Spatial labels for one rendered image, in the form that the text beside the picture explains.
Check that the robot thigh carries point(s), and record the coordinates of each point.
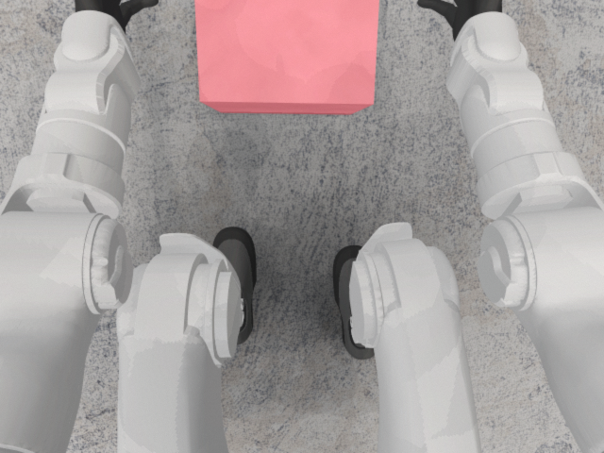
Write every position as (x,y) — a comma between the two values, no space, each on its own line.
(169,390)
(426,400)

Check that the robot right hand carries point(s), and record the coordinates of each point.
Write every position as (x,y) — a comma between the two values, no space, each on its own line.
(465,9)

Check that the carton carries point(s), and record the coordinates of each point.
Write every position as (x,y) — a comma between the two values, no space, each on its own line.
(287,56)

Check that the right robot forearm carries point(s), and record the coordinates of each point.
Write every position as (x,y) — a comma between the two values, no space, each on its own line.
(510,133)

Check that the robot left hand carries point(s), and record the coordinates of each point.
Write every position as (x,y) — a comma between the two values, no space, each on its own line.
(121,14)

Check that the left robot thigh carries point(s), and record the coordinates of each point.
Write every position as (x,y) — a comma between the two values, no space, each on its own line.
(169,390)

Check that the right robot upper arm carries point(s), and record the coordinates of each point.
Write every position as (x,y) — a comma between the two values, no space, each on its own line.
(548,267)

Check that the left robot forearm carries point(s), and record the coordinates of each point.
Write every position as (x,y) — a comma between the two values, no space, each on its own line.
(77,157)

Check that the right robot thigh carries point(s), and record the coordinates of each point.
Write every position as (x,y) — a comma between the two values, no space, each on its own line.
(426,400)

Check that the left robot upper arm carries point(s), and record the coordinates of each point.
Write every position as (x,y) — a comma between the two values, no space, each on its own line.
(59,271)

